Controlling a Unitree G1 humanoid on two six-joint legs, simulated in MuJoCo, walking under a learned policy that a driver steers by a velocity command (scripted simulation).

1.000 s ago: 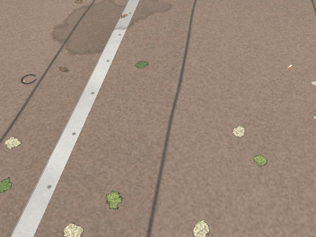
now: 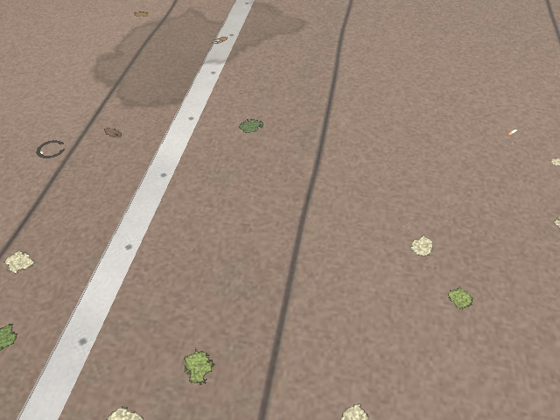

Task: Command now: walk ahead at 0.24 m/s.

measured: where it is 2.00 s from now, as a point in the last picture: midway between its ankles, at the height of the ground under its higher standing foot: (309, 247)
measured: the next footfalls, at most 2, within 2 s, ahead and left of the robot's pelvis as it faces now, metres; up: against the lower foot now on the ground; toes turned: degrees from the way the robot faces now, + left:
right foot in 0.60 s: +0.44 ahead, -0.09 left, +0.00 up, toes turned -3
left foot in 1.14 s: +0.75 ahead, +0.15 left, +0.00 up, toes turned +0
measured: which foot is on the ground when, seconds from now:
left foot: down 0.00-0.62, up 0.64-1.00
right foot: down 0.00-0.14, up 0.16-0.58, down 0.60-1.00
